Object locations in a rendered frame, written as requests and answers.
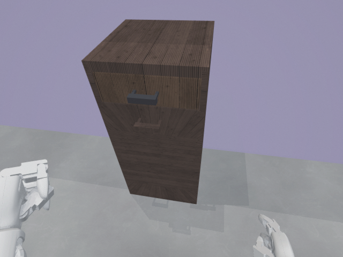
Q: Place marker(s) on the cabinet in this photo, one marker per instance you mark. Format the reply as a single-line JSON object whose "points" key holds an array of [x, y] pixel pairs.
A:
{"points": [[163, 165]]}

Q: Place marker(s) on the left robot hand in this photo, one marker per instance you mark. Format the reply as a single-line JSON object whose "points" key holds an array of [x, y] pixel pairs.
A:
{"points": [[13, 191]]}

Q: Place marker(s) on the right robot hand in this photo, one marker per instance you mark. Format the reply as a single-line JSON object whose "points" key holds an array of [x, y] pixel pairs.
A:
{"points": [[277, 245]]}

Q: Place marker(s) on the handle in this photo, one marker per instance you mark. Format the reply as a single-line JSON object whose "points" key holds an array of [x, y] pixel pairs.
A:
{"points": [[146, 127], [142, 99]]}

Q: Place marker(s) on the robot left forearm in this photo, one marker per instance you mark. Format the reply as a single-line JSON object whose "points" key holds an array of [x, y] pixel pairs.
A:
{"points": [[11, 241]]}

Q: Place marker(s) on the drawer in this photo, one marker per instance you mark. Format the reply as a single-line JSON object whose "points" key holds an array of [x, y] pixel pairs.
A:
{"points": [[174, 92]]}

